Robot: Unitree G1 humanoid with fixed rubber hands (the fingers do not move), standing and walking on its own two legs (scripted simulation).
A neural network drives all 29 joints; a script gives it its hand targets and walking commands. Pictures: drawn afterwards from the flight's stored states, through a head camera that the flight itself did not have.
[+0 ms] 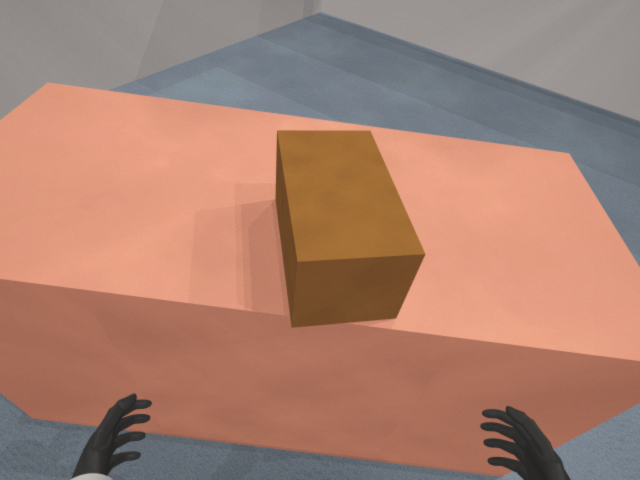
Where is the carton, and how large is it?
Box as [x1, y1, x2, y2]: [275, 130, 424, 327]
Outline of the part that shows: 277,130 275,198 291,327 396,317 423,258 424,252 370,131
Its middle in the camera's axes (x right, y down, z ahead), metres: +0.02 -0.04 +0.65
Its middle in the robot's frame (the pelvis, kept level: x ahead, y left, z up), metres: +0.53 -0.03 +0.02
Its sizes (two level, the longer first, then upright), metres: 0.295 0.168 0.157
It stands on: a pedestal, 0.72 m high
